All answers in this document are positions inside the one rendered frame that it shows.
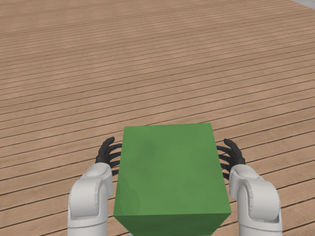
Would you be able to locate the robot right forearm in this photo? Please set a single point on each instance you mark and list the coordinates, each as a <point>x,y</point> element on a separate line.
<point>258,203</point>

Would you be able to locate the robot left forearm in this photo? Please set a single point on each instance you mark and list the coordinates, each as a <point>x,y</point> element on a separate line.
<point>88,202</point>

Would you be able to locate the carton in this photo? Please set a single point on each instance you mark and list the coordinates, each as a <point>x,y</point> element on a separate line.
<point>170,181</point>

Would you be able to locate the robot left hand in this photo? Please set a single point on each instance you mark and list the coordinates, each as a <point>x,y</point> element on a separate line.
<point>105,157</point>

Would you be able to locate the robot right hand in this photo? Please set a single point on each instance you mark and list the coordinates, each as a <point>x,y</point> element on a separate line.
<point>234,159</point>

